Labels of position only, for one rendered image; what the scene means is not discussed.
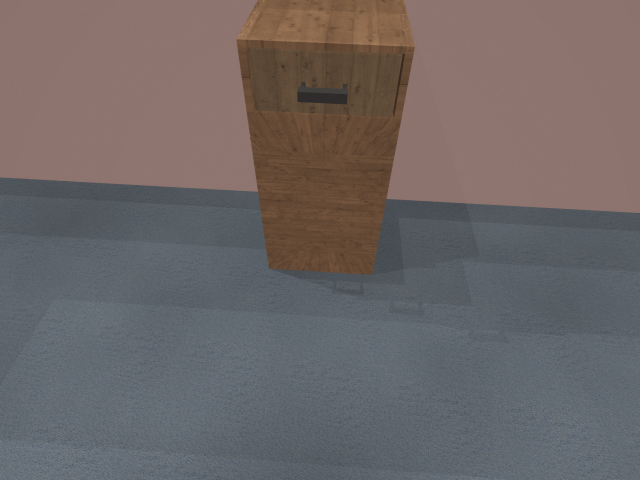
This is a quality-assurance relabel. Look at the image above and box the cabinet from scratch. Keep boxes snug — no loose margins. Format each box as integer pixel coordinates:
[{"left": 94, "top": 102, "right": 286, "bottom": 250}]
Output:
[{"left": 236, "top": 0, "right": 415, "bottom": 275}]

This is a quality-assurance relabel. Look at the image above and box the drawer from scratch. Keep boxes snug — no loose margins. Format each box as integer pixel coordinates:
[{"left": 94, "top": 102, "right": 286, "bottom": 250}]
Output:
[{"left": 248, "top": 47, "right": 402, "bottom": 117}]

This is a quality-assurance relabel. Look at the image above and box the handle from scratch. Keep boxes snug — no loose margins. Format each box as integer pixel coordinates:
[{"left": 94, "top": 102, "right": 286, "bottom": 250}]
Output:
[{"left": 297, "top": 82, "right": 348, "bottom": 104}]

